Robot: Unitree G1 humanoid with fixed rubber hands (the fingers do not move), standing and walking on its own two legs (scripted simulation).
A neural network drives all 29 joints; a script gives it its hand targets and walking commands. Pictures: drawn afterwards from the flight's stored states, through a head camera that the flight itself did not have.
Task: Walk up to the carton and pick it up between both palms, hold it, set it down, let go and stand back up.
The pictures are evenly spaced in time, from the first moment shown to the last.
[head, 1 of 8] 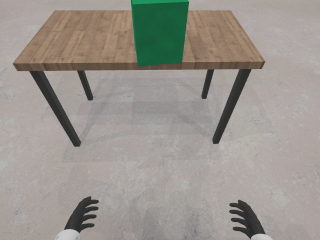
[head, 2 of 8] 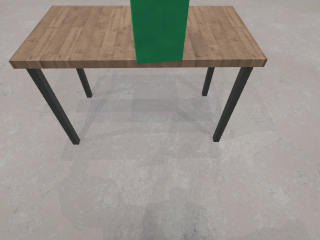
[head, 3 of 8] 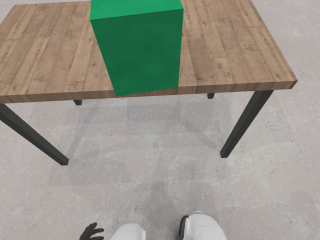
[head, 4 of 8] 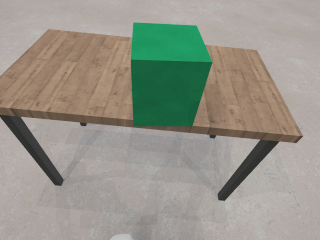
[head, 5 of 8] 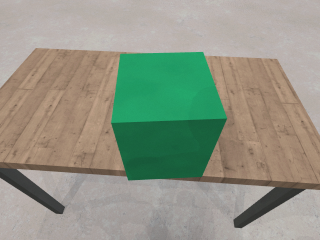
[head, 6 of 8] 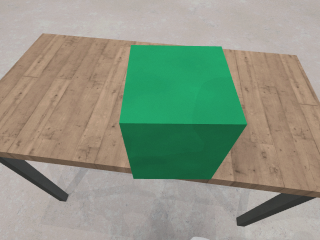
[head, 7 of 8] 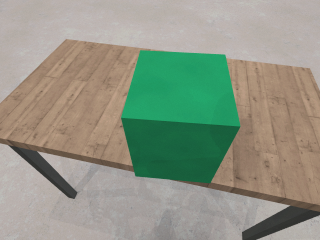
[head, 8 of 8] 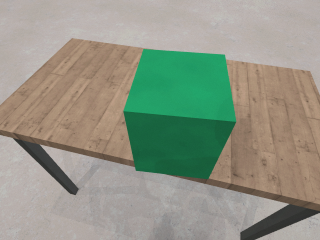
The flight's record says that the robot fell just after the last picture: no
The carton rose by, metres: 0.00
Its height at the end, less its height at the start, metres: +0.00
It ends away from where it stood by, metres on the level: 0.00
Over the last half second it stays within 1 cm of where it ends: yes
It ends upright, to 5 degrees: yes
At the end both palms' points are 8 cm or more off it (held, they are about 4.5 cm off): yes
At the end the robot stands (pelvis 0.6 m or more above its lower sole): yes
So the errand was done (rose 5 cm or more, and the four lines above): no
